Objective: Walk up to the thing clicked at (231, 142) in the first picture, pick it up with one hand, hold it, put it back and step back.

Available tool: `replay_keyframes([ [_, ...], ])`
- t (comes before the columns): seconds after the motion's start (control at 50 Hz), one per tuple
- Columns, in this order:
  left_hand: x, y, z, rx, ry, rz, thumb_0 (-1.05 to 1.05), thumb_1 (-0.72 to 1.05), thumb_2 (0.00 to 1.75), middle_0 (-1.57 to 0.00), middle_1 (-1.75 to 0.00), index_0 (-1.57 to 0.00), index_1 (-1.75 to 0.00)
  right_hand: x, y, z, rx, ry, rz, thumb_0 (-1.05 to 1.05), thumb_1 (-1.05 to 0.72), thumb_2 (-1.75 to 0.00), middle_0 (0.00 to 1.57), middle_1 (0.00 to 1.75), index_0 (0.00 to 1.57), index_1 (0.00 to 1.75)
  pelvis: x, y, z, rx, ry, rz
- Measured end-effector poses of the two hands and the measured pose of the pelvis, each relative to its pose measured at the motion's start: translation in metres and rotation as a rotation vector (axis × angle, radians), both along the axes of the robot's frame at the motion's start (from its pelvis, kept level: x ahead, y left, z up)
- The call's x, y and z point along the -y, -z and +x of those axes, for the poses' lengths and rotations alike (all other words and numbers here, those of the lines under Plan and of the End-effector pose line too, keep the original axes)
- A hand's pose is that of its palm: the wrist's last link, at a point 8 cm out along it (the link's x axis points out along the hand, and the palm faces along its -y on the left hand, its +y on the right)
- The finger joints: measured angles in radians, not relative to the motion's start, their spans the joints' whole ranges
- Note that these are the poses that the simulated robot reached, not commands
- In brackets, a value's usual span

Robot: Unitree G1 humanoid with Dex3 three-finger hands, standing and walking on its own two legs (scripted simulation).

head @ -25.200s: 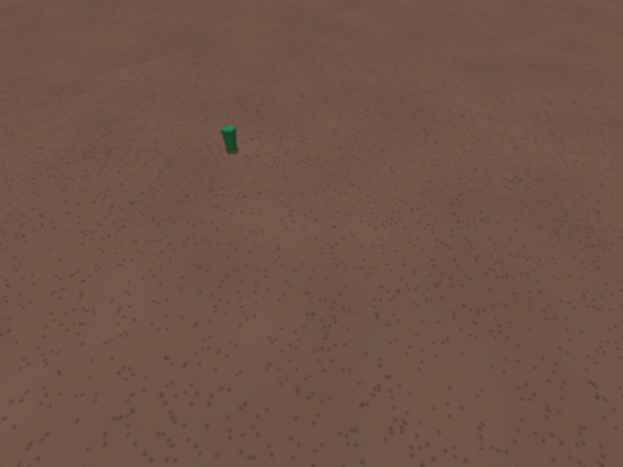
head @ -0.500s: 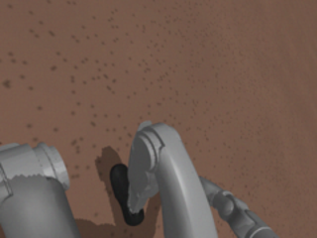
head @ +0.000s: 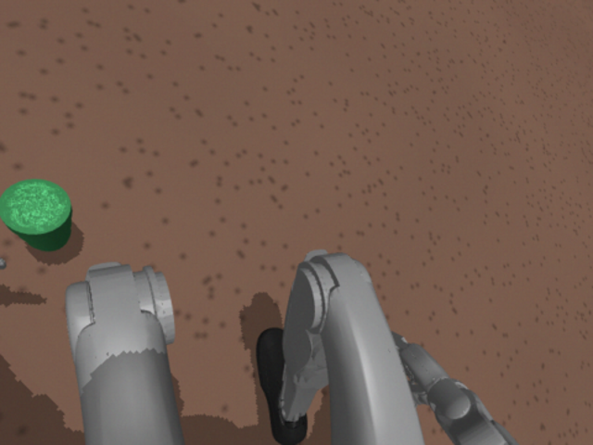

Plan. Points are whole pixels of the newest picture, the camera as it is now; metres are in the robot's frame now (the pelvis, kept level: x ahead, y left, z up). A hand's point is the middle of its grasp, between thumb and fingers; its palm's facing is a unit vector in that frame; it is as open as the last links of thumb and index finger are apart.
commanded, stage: home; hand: left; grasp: from the side
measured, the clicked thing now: (43, 222) +0.41 +0.29 -0.24
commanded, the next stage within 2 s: none
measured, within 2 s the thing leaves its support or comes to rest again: neither
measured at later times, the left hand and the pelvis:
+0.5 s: hand out of the picture +0.27 +0.36 +0.05, palm faces +0.32 -0.81 -0.49, open 17.2 cm; pelvis +0.01 -0.01 +0.14, yaw +9 degrees
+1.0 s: hand out of the picture +0.23 +0.26 +0.26, palm faces +0.35 -0.86 -0.37, open 17.3 cm; pelvis +0.08 -0.01 +0.35, yaw +14 degrees
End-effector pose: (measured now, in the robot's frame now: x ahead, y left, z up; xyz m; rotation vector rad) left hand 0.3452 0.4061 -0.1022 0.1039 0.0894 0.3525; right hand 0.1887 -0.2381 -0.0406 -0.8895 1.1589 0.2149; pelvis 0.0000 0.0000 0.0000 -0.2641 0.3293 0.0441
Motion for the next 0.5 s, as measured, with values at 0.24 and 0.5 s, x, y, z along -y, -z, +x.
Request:
replay_keyframes([
  [0.24, -0.053, -0.087, -0.052, -0.310, -0.163, 0.185, -0.02, -0.52, 0.08, -0.07, -0.06, -0.06, -0.06, -0.007, 0.004, 0.004, 0.015, 0.221, 0.173, 0.00, -0.92, -0.90, 0.21, 0.30, 0.21, 0.30, 0.006, -0.041, 0.003, -0.147, -0.046, 0.064],
  [0.5, 0.010, -0.184, -0.109, -0.560, -0.172, 0.199, -0.01, -0.49, 0.09, -0.07, -0.07, -0.06, -0.07, -0.010, -0.058, 0.026, 0.055, 0.349, 0.294, 0.01, -0.91, -0.90, 0.21, 0.30, 0.20, 0.30, 0.015, -0.135, 0.013, -0.240, -0.080, 0.132],
])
